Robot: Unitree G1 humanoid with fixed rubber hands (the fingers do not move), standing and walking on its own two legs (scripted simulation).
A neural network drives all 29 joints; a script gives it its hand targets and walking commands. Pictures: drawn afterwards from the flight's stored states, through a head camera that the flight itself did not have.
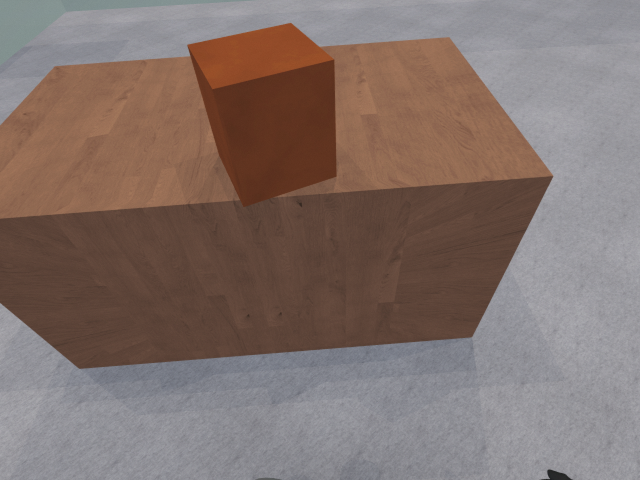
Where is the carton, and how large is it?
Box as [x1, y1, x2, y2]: [187, 23, 336, 206]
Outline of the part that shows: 291,23 187,45 219,155 243,206 336,176 333,59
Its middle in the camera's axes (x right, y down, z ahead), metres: -0.11 -0.25 +0.78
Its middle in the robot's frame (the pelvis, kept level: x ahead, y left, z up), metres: +0.77 +0.13 +0.07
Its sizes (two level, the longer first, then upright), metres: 0.210 0.200 0.250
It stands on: a pedestal, 0.70 m high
